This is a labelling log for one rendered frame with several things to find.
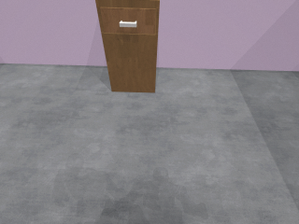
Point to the cabinet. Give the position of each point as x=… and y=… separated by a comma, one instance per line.
x=131, y=58

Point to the drawer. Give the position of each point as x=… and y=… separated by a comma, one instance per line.
x=145, y=19

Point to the handle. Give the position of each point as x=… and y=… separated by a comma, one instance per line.
x=128, y=24

